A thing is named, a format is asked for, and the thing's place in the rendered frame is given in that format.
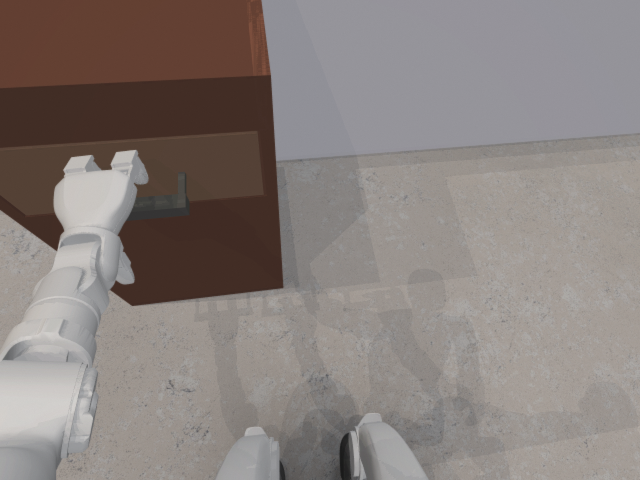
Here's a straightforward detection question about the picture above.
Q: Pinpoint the robot left hand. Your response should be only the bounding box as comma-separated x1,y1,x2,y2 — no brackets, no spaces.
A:
53,150,149,285

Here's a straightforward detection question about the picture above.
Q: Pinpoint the left robot shin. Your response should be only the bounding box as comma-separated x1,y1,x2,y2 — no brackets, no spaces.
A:
244,427,269,439

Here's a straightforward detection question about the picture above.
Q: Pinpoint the handle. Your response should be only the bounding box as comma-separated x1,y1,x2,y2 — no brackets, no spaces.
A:
126,172,190,221

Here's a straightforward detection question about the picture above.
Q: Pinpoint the drawer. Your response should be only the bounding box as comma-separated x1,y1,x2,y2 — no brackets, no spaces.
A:
0,131,264,215

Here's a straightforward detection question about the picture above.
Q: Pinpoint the right robot thigh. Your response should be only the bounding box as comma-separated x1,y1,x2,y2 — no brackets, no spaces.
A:
348,422,429,480

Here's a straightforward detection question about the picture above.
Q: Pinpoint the robot left upper arm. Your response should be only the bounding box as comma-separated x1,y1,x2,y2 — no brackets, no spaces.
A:
0,360,99,480

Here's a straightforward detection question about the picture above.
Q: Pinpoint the cabinet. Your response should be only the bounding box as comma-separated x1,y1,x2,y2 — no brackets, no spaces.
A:
0,0,283,306

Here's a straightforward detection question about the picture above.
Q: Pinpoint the left robot forearm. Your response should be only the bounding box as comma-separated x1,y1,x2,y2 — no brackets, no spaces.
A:
0,226,121,368

